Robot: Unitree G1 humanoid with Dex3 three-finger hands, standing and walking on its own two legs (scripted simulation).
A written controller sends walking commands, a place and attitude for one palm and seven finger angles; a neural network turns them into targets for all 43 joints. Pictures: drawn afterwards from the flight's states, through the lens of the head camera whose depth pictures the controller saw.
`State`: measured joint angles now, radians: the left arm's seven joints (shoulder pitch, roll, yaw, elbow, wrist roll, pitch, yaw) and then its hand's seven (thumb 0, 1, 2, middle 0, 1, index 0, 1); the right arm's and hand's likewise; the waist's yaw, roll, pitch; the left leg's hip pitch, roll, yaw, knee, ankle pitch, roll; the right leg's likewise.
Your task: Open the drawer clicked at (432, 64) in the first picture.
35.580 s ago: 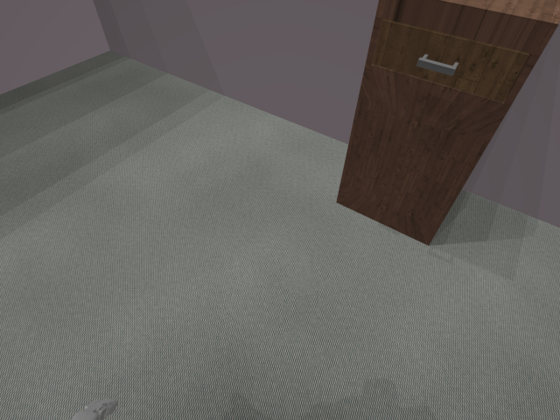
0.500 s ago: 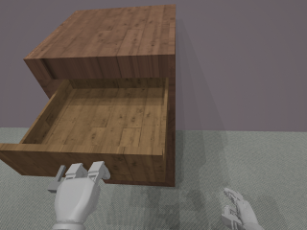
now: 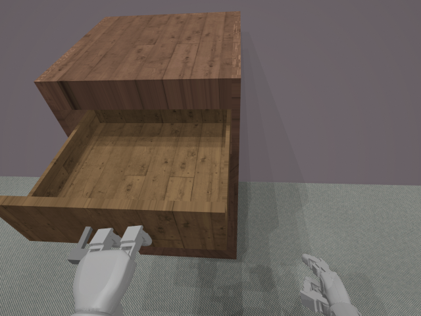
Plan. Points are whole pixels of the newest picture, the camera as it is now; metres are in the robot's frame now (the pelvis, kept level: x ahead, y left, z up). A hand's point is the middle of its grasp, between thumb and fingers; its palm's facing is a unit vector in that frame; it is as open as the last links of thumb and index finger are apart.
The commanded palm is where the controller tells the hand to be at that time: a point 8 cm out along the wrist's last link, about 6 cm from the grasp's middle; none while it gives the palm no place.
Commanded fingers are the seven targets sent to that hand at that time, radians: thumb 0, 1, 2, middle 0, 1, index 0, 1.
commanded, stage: lift the hand off the handle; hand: left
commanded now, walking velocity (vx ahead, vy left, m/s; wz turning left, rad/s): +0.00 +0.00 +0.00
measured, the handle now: (106, 245) +0.22 +0.23 +0.05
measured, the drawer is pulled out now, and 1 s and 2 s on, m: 0.28 0.28 0.28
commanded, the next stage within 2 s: draw the hand back to the body in 1.48 s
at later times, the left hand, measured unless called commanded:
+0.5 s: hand (119, 265) +0.18 +0.18 +0.06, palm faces +0.09 -0.17 -0.98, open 13.5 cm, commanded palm +0.15 +0.18 +0.13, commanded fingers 0.00 -0.50 0.30 -0.30 -1.20 -0.30 -1.20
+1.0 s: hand (97, 240) +0.19 +0.19 +0.14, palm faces +0.16 -0.16 -0.97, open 13.8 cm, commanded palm +0.14 +0.19 +0.20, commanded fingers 0.00 -0.50 0.30 -0.30 -1.20 -0.30 -1.20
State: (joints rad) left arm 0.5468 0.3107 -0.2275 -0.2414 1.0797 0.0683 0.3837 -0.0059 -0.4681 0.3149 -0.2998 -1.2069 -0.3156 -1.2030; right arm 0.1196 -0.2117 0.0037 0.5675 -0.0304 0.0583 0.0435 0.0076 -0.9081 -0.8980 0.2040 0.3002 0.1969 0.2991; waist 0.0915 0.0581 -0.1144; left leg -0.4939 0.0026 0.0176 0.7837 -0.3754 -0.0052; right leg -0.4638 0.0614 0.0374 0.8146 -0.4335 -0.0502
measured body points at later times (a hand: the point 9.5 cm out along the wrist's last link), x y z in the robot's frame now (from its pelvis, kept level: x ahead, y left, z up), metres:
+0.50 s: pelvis +0.00 +0.00 +0.01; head -0.01 -0.04 +0.46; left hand +0.17 +0.19 +0.12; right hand +0.23 -0.19 -0.08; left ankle +0.02 +0.13 -0.71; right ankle -0.01 -0.09 -0.71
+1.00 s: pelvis +0.00 +0.00 +0.03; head -0.03 -0.05 +0.47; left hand +0.17 +0.20 +0.20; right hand +0.25 -0.17 -0.05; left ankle +0.02 +0.13 -0.71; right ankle -0.01 -0.09 -0.71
